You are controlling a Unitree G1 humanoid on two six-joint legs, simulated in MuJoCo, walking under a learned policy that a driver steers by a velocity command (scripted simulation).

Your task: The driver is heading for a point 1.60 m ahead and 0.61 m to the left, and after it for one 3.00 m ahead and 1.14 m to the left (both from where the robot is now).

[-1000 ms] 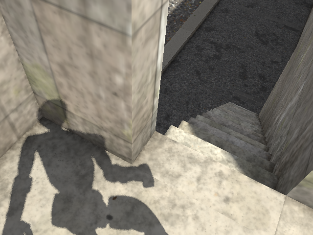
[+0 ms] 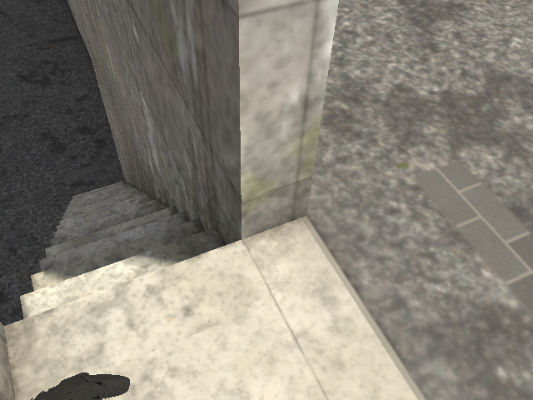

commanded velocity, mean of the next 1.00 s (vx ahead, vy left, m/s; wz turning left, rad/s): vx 0.41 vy -0.04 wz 0.71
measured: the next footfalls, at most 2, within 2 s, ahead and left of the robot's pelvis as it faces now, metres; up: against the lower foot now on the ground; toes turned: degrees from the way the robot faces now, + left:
right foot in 0.04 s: +0.06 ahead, -0.18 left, +0.00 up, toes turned -3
left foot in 0.64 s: +0.22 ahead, +0.01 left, +0.00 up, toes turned +32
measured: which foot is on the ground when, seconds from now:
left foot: down 0.00-0.04, up 0.06-0.62, down 0.64-1.00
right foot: up 0.00-0.02, down 0.04-0.62, up 0.64-1.00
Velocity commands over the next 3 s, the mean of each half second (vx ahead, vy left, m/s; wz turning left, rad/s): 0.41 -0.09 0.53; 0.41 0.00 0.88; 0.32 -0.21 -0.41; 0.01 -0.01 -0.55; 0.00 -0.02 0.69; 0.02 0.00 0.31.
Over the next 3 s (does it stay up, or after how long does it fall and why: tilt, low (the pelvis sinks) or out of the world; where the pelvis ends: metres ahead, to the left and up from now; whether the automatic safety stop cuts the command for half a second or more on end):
stays up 0.54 0.10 0.01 its command is cut before an obstacle after 1.0 s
